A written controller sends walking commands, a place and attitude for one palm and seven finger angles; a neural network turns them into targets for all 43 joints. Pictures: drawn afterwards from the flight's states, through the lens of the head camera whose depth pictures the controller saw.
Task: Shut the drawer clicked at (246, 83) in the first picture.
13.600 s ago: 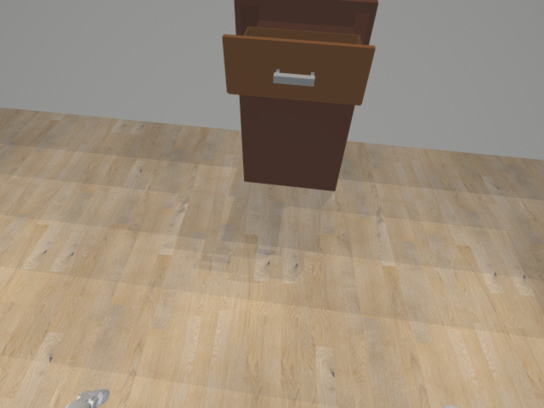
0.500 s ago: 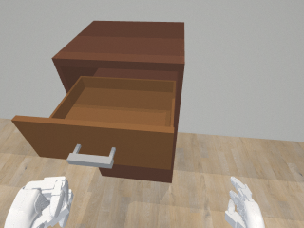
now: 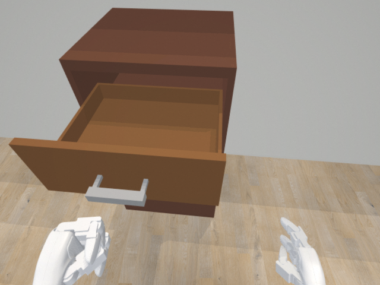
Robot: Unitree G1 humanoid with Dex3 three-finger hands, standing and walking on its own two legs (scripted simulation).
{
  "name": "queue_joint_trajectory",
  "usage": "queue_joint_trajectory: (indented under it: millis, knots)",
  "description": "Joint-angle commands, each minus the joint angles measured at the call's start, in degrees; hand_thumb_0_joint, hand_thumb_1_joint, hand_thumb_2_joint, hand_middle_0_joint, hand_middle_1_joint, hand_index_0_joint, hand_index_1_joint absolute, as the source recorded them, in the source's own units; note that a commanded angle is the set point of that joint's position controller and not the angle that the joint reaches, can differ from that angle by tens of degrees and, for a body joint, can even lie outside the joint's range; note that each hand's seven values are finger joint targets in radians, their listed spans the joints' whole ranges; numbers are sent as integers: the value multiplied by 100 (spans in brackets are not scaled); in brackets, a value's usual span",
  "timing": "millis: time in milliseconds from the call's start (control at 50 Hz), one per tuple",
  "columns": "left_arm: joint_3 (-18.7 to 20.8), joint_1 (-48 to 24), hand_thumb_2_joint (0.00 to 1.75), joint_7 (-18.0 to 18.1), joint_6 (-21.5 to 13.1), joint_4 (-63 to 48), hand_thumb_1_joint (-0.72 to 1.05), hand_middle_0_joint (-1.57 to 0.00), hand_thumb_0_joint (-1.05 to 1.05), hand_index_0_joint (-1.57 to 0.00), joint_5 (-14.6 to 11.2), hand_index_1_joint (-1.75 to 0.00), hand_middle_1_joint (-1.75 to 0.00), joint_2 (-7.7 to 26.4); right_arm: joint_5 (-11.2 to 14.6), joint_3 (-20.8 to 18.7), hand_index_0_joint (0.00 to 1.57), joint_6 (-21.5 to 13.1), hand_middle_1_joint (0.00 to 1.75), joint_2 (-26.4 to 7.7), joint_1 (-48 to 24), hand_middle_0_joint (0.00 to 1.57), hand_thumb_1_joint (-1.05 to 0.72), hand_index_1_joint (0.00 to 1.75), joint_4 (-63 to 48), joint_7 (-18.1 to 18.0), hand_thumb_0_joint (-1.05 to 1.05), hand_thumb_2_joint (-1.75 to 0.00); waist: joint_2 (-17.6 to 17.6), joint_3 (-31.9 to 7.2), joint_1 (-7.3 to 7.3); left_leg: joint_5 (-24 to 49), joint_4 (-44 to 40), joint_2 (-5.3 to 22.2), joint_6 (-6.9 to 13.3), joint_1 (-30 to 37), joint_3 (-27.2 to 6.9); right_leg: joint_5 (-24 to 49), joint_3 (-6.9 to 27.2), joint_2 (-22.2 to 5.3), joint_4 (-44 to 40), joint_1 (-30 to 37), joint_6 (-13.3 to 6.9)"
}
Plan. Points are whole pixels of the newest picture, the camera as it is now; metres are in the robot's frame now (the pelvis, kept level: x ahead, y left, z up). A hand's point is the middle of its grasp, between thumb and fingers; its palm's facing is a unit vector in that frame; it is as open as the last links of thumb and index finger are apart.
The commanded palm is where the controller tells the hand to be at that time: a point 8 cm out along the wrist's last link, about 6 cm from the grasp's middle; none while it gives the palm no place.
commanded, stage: bring the fist close to the handle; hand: left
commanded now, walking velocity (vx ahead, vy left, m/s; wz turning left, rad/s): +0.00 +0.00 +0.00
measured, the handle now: (119, 188) +0.30 +0.19 +0.04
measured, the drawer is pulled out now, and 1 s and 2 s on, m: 0.29 0.29 0.24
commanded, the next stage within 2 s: push the drawer shut in 1.04 s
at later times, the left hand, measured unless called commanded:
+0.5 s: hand (122, 238) +0.19 +0.15 +0.05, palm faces +0.01 -1.00 -0.05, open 3.3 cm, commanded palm +0.17 +0.20 +0.05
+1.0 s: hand (133, 240) +0.20 +0.13 +0.03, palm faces +0.01 -1.00 -0.07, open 3.2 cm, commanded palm +0.17 +0.19 +0.04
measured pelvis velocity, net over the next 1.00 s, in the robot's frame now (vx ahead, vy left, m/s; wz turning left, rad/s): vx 0.00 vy -0.02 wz -0.01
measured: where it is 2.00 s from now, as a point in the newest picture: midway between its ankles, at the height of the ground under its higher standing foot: outside the picture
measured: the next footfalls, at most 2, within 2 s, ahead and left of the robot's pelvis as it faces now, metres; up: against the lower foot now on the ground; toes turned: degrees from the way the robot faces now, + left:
none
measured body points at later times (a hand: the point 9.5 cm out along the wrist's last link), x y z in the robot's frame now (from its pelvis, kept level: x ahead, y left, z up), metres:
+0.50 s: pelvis +0.00 +0.00 -0.02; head +0.04 -0.01 +0.43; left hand +0.19 +0.20 +0.06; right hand +0.17 -0.23 -0.09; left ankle -0.01 +0.12 -0.70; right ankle +0.00 -0.12 -0.70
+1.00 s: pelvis +0.00 -0.02 -0.03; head +0.04 -0.03 +0.42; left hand +0.19 +0.19 +0.04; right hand +0.17 -0.25 -0.11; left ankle -0.01 +0.12 -0.70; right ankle +0.00 -0.12 -0.70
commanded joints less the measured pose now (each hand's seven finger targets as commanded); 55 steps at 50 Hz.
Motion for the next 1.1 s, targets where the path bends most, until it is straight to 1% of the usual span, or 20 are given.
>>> queue_joint_trajectory:
  millis: [0, 40, 80, 120, 180, 220, 240, 360, 380, 460, 580, 620, 680, 720, 760, 800, 880, 900, 1000, 1080]
  knots:
    - [178, -217, 90, 97, -541, -1206, 90, -140, 0, -140, -50, -160, -160, 367, 31, -258, 20, -239, 30, -610, -547, 20, -90, 30, -1018, -37, 0, -90, -16, -304, -99, 1226, -749, -192, 130, -74, -74, 969, -75, 236, -526, 28, -121]
    - [88, -219, 90, 115, -547, -1114, 90, -140, 0, -140, -55, -160, -160, 287, 6, -279, 20, -192, 30, -619, -497, 20, -90, 30, -1031, -21, 0, -90, -93, -440, -129, 1300, -667, -190, 130, -122, -79, 1073, -82, 219, -452, 2, -107]
    - [158, -376, 90, 153, -528, -926, 90, -140, 0, -140, -25, -160, -160, 379, -2, -287, 20, -107, 30, -665, -498, 20, -90, 30, -1008, -40, 0, -90, -164, -420, -166, 1206, -620, -191, 130, -260, -107, 968, -70, 235, -415, -71, -104]
    - [25, -424, 90, 181, -536, -798, 90, -140, 0, -140, 9, -160, -160, 251, -7, -296, 20, -38, 30, -653, -466, 20, -90, 30, -1047, -38, 0, -90, -277, -345, -191, 1155, -603, -183, 125, -358, -127, 892, -94, 223, -347, -174, -103]
    - [131, -595, 90, 280, -578, -754, 90, -140, 0, -140, 53, -160, -160, 378, -29, -307, 20, 62, 30, -674, -461, 20, -90, 30, -1079, -46, 0, -90, -232, -473, -165, 1120, -546, -186, 117, -461, -127, 815, -71, 219, -263, -194, -119]
    - [39, -484, 90, 327, -636, -775, 90, -140, 0, -140, 75, -160, -160, 285, -33, -318, 20, 115, 30, -653, -408, 20, -90, 30, -1156, -30, 0, -90, -171, -660, -153, 1260, -475, -185, 112, -453, -103, 947, -84, 206, -152, -210, -118]
    - [88, -568, 90, 364, -647, -662, 90, -140, 0, -140, 76, -160, -160, 324, -36, -320, 20, 158, 30, -651, -393, 20, -90, 30, -1144, -33, 0, -90, -275, -629, -162, 1257, -448, -178, 107, -521, -108, 950, -84, 213, -129, -244, -118]
    - [52, -755, 90, 408, -899, -473, 90, -140, 0, -140, 49, -160, -160, 288, -62, -347, 20, 281, 30, -671, -325, 20, -90, 30, -1143, -15, 0, -90, -165, -829, -227, 1341, -202, -192, 97, -674, -76, 1087, -19, 211, 40, -389, -123]
    - [148, -772, 90, 422, -924, -409, 90, -140, 0, -140, 80, -160, -160, 390, -59, -362, 20, 309, 30, -686, -322, 20, -90, 30, -1115, -18, 0, -90, -138, -835, -218, 1395, -176, -179, 99, -713, -82, 1111, -23, 218, 71, -398, -137]
    - [-55, -1000, 90, 370, -1028, -256, 90, -140, 0, -140, 88, -160, -160, 274, -65, -366, 20, 367, 30, -721, -270, 20, -90, 30, -1158, -4, 0, -90, -86, -848, -327, 1285, -22, -186, 97, -839, -77, 1036, 9, 206, 168, -633, -126]
    - [42, -1377, 90, 448, -1157, 6, 90, -140, 0, -140, 147, -160, -160, 399, -97, -398, 20, 487, 30, -757, -216, 20, -90, 30, -1158, -8, 0, -90, -253, -1031, -371, 1253, 208, -188, 105, -1079, -81, 1031, 62, 216, 357, -795, -127]
    - [61, -1404, 90, 474, -1197, 163, 90, -140, 0, -140, 150, -160, -160, 354, -104, -402, 20, 531, 30, -737, -209, 20, -90, 30, -1183, 2, 0, -90, -320, -1062, -363, 1186, 280, -195, 102, -1195, -62, 997, 91, 202, 393, -823, -120]
    - [294, -1161, 90, 507, -1249, -76, 90, -140, 0, -140, 115, -160, -160, 545, -85, -431, 20, 596, 30, -709, -214, 20, -90, 30, -1244, 13, 0, -90, -156, -1488, -204, 1514, 286, -203, 111, -1060, -2, 1377, 142, 193, 424, -463, -148]
    - [129, -972, 90, 494, -1220, -283, 90, -140, 0, -140, 86, -160, -160, 408, -59, -422, 20, 633, 30, -668, -187, 20, -90, 30, -1320, 39, 0, -90, -13, -1654, -216, 1772, 280, -192, 111, -920, 21, 1671, 111, 182, 450, -370, -143]
    - [36, -1025, 90, 493, -1160, -273, 90, -140, 0, -140, 81, -160, -160, 367, -50, -412, 20, 667, 30, -665, -183, 20, -90, 30, -1314, 39, 0, -90, 4, -1528, -282, 1744, 293, -190, 109, -955, 34, 1698, 129, 179, 404, -405, -123]
    - [6, -981, 90, 509, -1093, -78, 90, -140, 0, -140, 99, -160, -160, 312, -54, -416, 20, 711, 30, -662, -183, 20, -90, 30, -1279, 32, 0, -90, -242, -1261, -366, 1633, 311, -180, 124, -1066, 15, 1657, 131, 189, 349, -494, -100]
    - [134, -834, 90, 469, -1025, 223, 90, -140, 0, -140, 94, -160, -160, 398, -48, -429, 20, 810, 30, -693, -282, 20, -90, 30, -1301, 0, 0, -90, -602, -870, -350, 1190, 299, -204, 136, -1353, 23, 1204, 221, 178, 188, -582, -80]
    - [151, -936, 90, 455, -1064, 174, 90, -140, 0, -140, 87, -160, -160, 415, -46, -422, 20, 823, 30, -703, -252, 20, -90, 30, -1309, -5, 0, -90, -625, -919, -381, 1142, 307, -215, 137, -1352, 26, 1142, 256, 163, 177, -570, -75]
    - [315, -1004, 90, 437, -1322, -231, 90, -140, 0, -140, 18, -160, -160, 592, -52, -419, 20, 788, 30, -659, -258, 20, -90, 30, -1331, -27, 0, -90, -302, -1224, -311, 1157, 366, -227, 141, -1251, 56, 1112, 331, 139, 204, -477, -94]
    - [371, -1071, 90, 396, -1479, -159, 90, -140, 0, -140, -26, -160, -160, 620, -44, -419, 20, 761, 30, -664, -274, 20, -90, 30, -1242, -34, 0, -90, -172, -1179, -356, 1172, 429, -223, 143, -1278, 43, 1103, 337, 146, 221, -564, -109]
